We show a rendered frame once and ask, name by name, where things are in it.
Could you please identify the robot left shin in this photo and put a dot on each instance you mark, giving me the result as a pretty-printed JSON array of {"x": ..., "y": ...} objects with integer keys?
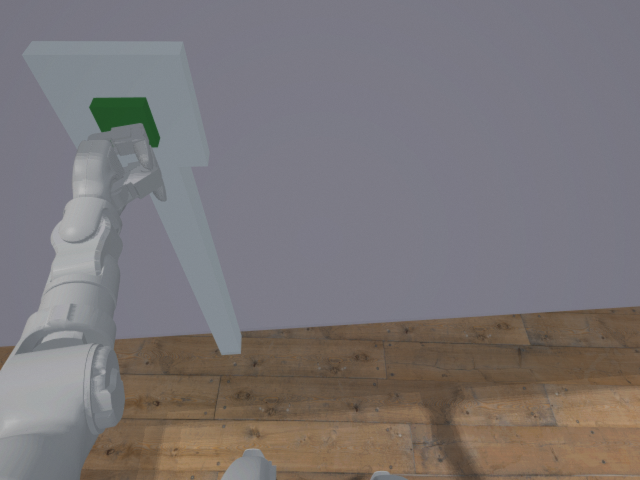
[{"x": 253, "y": 452}]

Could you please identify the robot left hand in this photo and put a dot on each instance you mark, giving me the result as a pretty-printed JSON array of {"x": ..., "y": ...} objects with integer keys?
[{"x": 97, "y": 171}]

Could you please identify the robot left upper arm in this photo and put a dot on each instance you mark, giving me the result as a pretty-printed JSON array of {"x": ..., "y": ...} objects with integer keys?
[{"x": 53, "y": 406}]

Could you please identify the left robot thigh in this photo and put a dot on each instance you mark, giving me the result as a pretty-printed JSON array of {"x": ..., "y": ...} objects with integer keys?
[{"x": 250, "y": 468}]

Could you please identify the button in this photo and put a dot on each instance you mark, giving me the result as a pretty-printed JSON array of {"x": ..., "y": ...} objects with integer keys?
[{"x": 115, "y": 112}]

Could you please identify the left robot forearm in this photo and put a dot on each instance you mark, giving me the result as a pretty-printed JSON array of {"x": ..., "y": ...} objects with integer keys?
[{"x": 80, "y": 296}]

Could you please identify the panel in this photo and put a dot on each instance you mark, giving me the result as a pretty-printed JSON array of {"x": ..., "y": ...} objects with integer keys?
[{"x": 72, "y": 73}]

